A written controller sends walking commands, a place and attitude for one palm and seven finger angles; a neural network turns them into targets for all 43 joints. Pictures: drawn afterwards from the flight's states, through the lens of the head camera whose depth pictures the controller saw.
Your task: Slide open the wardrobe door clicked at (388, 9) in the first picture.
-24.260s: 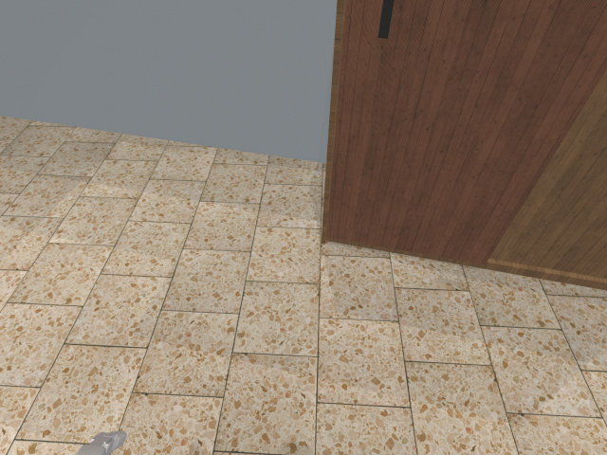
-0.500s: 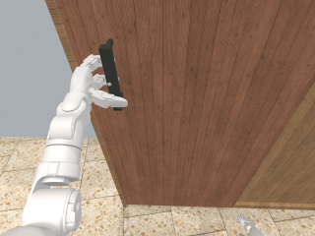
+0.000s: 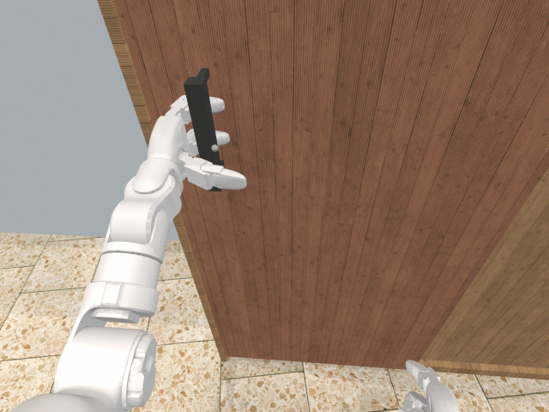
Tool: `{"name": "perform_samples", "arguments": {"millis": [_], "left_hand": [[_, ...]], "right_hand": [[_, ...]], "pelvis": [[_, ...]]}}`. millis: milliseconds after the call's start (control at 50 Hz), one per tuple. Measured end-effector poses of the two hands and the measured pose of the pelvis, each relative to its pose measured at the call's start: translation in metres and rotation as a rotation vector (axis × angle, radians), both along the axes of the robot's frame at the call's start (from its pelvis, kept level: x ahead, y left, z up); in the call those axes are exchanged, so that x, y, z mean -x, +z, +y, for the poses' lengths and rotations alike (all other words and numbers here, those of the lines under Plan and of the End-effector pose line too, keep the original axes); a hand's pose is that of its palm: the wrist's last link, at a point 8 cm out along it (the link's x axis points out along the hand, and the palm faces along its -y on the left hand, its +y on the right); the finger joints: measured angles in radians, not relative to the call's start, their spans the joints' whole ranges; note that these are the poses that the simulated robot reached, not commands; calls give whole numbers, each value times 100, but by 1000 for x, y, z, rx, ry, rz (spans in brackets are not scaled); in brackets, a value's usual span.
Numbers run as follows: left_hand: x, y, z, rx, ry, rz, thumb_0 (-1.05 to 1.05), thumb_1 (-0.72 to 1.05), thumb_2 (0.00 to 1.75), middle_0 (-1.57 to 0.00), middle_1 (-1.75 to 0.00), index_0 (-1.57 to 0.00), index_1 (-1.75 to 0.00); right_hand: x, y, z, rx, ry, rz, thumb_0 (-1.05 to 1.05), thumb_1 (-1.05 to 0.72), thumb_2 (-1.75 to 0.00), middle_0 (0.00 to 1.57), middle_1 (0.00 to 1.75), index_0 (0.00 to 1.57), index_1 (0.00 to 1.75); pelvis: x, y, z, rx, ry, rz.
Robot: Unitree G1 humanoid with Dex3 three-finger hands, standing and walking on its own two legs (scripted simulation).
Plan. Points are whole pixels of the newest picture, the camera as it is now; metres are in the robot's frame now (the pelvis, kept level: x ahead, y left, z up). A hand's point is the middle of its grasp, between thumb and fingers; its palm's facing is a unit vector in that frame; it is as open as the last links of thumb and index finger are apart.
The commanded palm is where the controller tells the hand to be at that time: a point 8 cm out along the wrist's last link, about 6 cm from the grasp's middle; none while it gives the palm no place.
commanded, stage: slide the fingers in behind the handle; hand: left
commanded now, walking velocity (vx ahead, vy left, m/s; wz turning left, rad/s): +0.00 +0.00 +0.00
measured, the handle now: (209, 132) +0.46 +0.13 +0.21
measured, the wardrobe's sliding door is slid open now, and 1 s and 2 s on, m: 0.00 0.00 0.00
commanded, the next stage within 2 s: grip the handle and tug to test in 0.42 s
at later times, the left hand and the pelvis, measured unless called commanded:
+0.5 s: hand (217, 146) +0.41 +0.11 +0.22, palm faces -0.02 -1.00 +0.00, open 14.0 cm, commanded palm +0.39 +0.17 +0.22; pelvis +0.00 +0.01 +0.00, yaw -1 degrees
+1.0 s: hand (216, 144) +0.41 +0.11 +0.22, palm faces -0.01 -1.00 +0.00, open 8.9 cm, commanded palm +0.39 +0.16 +0.22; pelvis +0.01 +0.01 +0.00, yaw -1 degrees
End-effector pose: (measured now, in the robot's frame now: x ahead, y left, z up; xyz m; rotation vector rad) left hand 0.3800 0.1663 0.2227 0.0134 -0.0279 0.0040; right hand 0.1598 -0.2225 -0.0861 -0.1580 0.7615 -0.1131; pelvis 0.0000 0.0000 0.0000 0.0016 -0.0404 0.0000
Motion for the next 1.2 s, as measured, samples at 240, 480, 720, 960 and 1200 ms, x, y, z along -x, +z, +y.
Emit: {"name": "perform_samples", "arguments": {"millis": [240,480,720,960,1200], "left_hand": [[-9,-1,-1,11,-19,8,-1,-50,30,-30,-120,-29,-120],[-11,-4,0,16,-26,4,-1,-50,30,-30,-120,-30,-120],[-14,-4,2,15,-26,-8,-1,-35,37,-33,-123,-33,-123],[-11,-1,0,9,-17,7,0,13,58,-37,-129,-35,-130],[-16,-6,-1,10,-16,21,1,68,81,-42,-137,-42,-137]], "right_hand": [[18,-8,-6,15,-26,52,1,-91,-90,20,30,20,30],[22,-6,-9,21,-55,53,1,-91,-90,20,30,20,30],[15,-5,-3,18,-49,43,1,-91,-90,20,30,20,30],[5,-3,3,4,-30,30,1,-91,-90,20,30,20,30],[6,-3,-2,21,-31,43,1,-91,-90,20,30,20,30]], "pelvis": [[0,0,2,0,-2,9],[-2,1,5,1,-14,8],[-5,1,8,2,-16,17],[-7,1,9,2,-13,11],[-7,1,7,2,-10,17]]}}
